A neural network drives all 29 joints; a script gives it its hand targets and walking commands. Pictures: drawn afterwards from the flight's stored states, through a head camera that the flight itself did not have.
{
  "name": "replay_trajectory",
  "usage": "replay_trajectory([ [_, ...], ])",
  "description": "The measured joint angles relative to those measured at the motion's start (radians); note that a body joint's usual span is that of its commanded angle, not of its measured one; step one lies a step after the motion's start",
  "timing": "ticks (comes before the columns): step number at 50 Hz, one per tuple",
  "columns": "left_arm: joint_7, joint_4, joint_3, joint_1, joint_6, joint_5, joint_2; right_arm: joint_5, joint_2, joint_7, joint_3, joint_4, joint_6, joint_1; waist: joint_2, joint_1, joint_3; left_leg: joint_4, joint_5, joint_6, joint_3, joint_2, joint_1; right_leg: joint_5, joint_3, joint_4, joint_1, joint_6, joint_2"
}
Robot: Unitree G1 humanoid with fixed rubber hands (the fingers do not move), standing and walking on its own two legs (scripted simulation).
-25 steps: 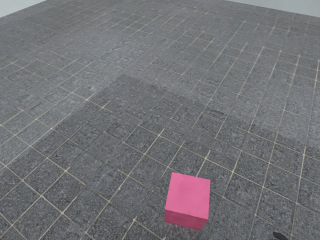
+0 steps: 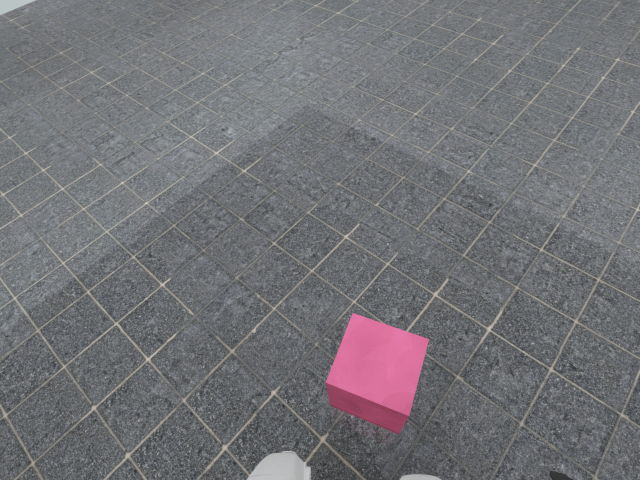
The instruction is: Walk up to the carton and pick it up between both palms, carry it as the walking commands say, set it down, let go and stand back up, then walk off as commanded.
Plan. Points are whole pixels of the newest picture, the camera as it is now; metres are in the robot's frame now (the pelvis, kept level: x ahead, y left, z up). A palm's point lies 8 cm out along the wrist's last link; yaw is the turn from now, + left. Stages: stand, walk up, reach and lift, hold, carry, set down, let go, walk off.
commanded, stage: stand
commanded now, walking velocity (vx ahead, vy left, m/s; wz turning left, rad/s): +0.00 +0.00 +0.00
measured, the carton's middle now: (376, 374) +0.41 -0.11 -0.64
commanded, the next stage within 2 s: none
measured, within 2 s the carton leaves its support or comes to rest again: neither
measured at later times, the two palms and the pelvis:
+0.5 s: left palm out of the picture +0.00 +0.23 -0.13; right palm out of the picture +0.06 -0.25 -0.12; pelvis -0.01 -0.01 +0.01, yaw +1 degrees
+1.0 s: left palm out of the picture -0.02 +0.22 -0.14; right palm out of the picture -0.02 -0.22 -0.14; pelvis +0.00 +0.00 +0.01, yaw +1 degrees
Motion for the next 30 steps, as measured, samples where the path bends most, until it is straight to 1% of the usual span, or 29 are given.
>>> replay_trajectory([
  [1, 0.000, -0.001, -0.003, -0.003, -0.001, 0.001, -0.011, 0.000, 0.004, 0.003, 0.001, -0.003, 0.000, -0.003, 0.000, 0.004, -0.002, 0.015, -0.001, 0.001, 0.025, 0.004, 0.008, 0.002, -0.006, -0.008, 0.006, -0.004, 0.001],
  [3, 0.001, -0.002, -0.008, -0.012, -0.006, 0.003, -0.027, 0.002, 0.019, 0.006, 0.009, -0.008, 0.001, -0.008, -0.006, 0.012, -0.006, -0.044, -0.013, 0.003, 0.068, 0.012, 0.056, 0.008, -0.014, -0.018, 0.012, -0.009, 0.001],
  [5, 0.001, -0.002, -0.010, -0.020, -0.012, 0.003, -0.038, 0.008, 0.041, 0.003, 0.019, -0.011, 0.003, -0.014, -0.015, 0.019, -0.010, -0.177, -0.017, 0.010, 0.095, 0.016, 0.130, 0.008, -0.023, -0.018, 0.015, -0.013, 0.003],
  [6, 0.000, 0.000, -0.010, -0.024, -0.014, 0.002, -0.042, 0.010, 0.052, 0.000, 0.025, -0.011, 0.002, -0.017, -0.019, 0.021, -0.013, -0.263, 0.007, 0.015, 0.103, 0.017, 0.173, 0.007, -0.028, -0.016, 0.015, -0.014, 0.005],
  [7, -0.001, 0.003, -0.010, -0.026, -0.014, -0.002, -0.045, 0.012, 0.064, -0.004, 0.030, -0.009, -0.001, -0.018, -0.022, 0.021, -0.016, -0.373, 0.072, 0.019, 0.108, 0.020, 0.223, 0.004, -0.034, -0.011, 0.015, -0.015, 0.008],
  [8, -0.003, 0.006, -0.009, -0.028, -0.015, -0.007, -0.047, 0.011, 0.075, -0.008, 0.036, -0.004, -0.005, -0.019, -0.025, 0.021, -0.017, -0.476, 0.178, 0.030, 0.108, 0.022, 0.267, 0.000, -0.041, -0.005, 0.015, -0.014, 0.010],
  [9, -0.005, 0.010, -0.008, -0.035, -0.016, -0.013, -0.045, 0.009, 0.094, -0.011, 0.041, 0.005, -0.011, -0.021, -0.047, 0.028, -0.011, -0.511, 0.220, 0.040, 0.112, 0.011, 0.287, 0.000, -0.037, -0.006, 0.023, -0.009, 0.000],
  [10, -0.006, 0.015, -0.008, -0.037, -0.019, -0.018, -0.046, 0.007, 0.109, -0.010, 0.046, 0.014, -0.016, -0.019, -0.062, 0.037, -0.010, -0.530, 0.222, 0.044, 0.114, 0.005, 0.302, 0.010, -0.034, -0.026, 0.038, -0.004, -0.005],
  [12, -0.005, 0.030, -0.007, -0.030, -0.025, -0.020, -0.049, 0.005, 0.131, -0.005, 0.058, 0.028, -0.026, -0.015, -0.074, 0.046, -0.019, -0.570, 0.217, 0.043, 0.112, 0.005, 0.330, 0.040, -0.036, -0.087, 0.074, -0.011, -0.002],
  [16, -0.009, 0.070, -0.005, -0.010, -0.033, -0.014, -0.049, 0.012, 0.152, -0.010, 0.065, 0.046, -0.040, -0.020, -0.079, 0.046, -0.030, -0.635, 0.241, 0.039, 0.112, 0.008, 0.369, 0.081, -0.035, -0.163, 0.117, -0.012, 0.002],
  [22, -0.004, 0.115, -0.003, 0.017, -0.038, -0.013, -0.047, 0.011, 0.150, -0.019, 0.059, 0.083, -0.046, -0.009, -0.073, 0.044, -0.039, -0.667, 0.260, 0.041, 0.117, 0.006, 0.389, 0.100, -0.029, -0.194, 0.135, -0.008, 0.002],
  [30, -0.001, 0.150, -0.004, 0.035, -0.040, -0.014, -0.055, 0.008, 0.147, -0.025, 0.058, 0.129, -0.050, 0.042, -0.068, 0.040, -0.046, -0.677, 0.267, 0.046, 0.123, 0.000, 0.391, 0.104, -0.022, -0.194, 0.130, -0.004, -0.003],
])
